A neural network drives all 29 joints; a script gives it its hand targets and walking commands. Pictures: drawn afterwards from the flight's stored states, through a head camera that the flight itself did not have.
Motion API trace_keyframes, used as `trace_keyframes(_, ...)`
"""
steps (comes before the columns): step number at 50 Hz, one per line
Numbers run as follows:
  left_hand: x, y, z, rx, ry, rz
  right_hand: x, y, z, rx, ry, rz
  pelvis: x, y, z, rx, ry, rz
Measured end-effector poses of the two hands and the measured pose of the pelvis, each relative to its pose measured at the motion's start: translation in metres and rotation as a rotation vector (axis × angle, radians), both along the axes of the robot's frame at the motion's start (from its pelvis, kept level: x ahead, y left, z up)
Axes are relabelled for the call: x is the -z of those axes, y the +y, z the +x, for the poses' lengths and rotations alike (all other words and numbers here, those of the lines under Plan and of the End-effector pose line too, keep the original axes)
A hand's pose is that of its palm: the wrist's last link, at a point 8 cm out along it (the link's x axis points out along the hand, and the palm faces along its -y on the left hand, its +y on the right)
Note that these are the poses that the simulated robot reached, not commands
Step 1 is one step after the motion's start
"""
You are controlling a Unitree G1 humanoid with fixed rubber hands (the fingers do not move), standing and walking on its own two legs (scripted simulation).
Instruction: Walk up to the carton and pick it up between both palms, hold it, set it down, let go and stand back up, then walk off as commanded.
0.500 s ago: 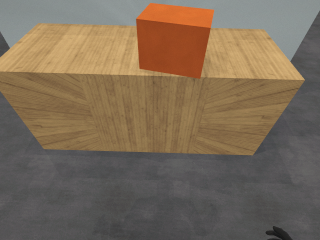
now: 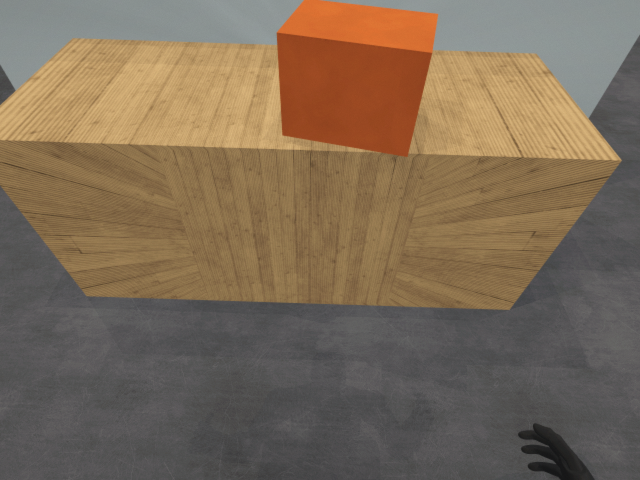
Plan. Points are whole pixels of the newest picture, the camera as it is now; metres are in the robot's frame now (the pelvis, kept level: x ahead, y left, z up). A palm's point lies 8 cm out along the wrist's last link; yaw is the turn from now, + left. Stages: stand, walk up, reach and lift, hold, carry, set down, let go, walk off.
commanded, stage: walk up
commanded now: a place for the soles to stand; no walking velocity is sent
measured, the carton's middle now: (356, 77) +0.94 -0.07 +0.04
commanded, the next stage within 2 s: none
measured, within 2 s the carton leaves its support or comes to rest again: neither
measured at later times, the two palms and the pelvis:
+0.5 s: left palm out of the picture +0.14 +0.31 -0.07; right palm out of the picture +0.11 -0.36 -0.06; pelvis +0.05 -0.02 +0.00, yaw +0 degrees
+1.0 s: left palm (90, 445) +0.19 +0.28 -0.06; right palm (582, 347) +0.32 -0.37 -0.04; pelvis +0.15 -0.06 +0.01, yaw +3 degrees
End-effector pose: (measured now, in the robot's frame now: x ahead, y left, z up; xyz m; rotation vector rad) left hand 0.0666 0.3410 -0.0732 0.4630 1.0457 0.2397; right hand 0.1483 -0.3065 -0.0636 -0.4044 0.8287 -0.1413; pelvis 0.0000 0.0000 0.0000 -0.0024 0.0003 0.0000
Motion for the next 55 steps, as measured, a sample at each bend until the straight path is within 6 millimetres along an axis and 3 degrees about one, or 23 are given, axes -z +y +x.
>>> trace_keyframes(11,0.000,-0.001,0.001,0.004,-0.005,-0.007,-0.001,0.001,0.001,-0.003,-0.005,0.001,0.000,0.000,-0.001,0.000,-0.001,0.000)
trace_keyframes(14,-0.003,-0.003,0.011,0.016,-0.018,-0.034,-0.006,-0.003,-0.001,0.002,-0.010,0.001,-0.004,0.000,0.006,0.001,0.015,0.002)
trace_keyframes(21,-0.001,-0.012,0.044,0.039,-0.057,-0.056,-0.008,-0.031,-0.016,0.042,0.015,-0.052,0.000,-0.005,0.030,0.005,0.014,0.002)
trace_keyframes(25,-0.004,-0.032,0.071,0.051,-0.088,-0.069,-0.006,-0.054,-0.034,0.065,0.093,-0.066,-0.002,-0.024,0.047,0.003,0.008,-0.004)
trace_keyframes(28,-0.006,-0.052,0.088,0.056,-0.110,-0.068,-0.001,-0.076,-0.034,0.073,0.124,-0.066,0.000,-0.043,0.061,-0.001,0.004,0.002)
trace_keyframes(31,-0.004,-0.068,0.092,0.037,-0.122,-0.047,0.010,-0.093,-0.014,0.062,0.132,-0.054,0.006,-0.063,0.072,-0.016,-0.004,0.015)
trace_keyframes(34,-0.013,-0.074,0.084,0.008,-0.081,-0.020,0.004,-0.096,0.027,0.030,0.074,-0.029,-0.002,-0.073,0.085,-0.021,-0.010,0.027)
trace_keyframes(38,-0.030,-0.075,0.085,-0.013,-0.045,0.015,-0.006,-0.096,0.077,0.006,-0.003,-0.003,-0.012,-0.078,0.101,-0.026,-0.015,0.035)
trace_keyframes(42,-0.035,-0.074,0.097,-0.016,-0.032,0.024,-0.013,-0.092,0.112,-0.010,-0.038,0.009,-0.015,-0.078,0.117,-0.027,-0.021,0.035)
trace_keyframes(51,-0.008,-0.055,0.124,-0.043,0.015,-0.027,-0.022,-0.062,0.182,-0.062,-0.066,-0.023,-0.008,-0.056,0.155,-0.054,0.020,-0.004)
trace_keyframes(55,0.007,-0.050,0.148,-0.034,0.002,-0.064,-0.023,-0.056,0.182,-0.038,-0.065,-0.041,-0.002,-0.047,0.174,-0.044,-0.020,-0.002)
